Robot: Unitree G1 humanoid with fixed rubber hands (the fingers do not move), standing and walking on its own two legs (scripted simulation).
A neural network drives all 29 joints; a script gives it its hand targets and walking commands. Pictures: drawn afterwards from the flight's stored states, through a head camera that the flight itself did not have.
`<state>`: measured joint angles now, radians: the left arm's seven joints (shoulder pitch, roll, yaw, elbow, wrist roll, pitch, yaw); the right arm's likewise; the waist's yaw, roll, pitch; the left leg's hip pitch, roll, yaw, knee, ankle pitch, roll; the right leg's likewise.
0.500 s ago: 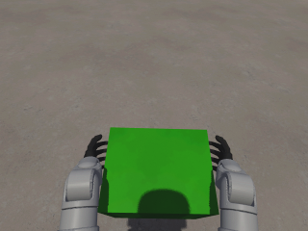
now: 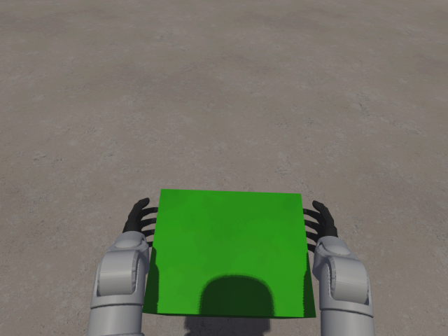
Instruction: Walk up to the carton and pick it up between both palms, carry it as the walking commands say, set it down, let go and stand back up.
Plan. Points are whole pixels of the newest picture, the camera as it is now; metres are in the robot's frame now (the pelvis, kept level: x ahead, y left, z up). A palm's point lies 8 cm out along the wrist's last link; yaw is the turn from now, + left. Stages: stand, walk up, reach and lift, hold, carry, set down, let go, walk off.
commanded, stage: carry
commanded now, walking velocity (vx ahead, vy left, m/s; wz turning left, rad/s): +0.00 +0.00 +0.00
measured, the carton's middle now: (227, 260) +0.28 +0.00 -0.04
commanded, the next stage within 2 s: hold in 0.48 s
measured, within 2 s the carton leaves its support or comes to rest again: neither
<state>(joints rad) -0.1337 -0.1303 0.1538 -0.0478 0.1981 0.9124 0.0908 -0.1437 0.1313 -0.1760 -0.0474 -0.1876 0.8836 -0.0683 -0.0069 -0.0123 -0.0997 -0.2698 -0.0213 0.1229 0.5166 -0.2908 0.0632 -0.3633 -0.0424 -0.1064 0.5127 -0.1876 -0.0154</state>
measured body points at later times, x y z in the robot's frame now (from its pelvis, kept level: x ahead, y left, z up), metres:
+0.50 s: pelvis +0.00 +0.01 +0.00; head -0.02 +0.01 +0.45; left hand +0.28 +0.17 +0.04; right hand +0.28 -0.17 +0.04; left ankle -0.01 +0.07 -0.73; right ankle +0.05 -0.11 -0.73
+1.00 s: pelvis -0.01 -0.03 +0.01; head -0.07 -0.04 +0.46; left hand +0.28 +0.15 +0.06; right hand +0.31 -0.19 +0.06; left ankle -0.01 +0.07 -0.73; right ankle +0.05 -0.13 -0.73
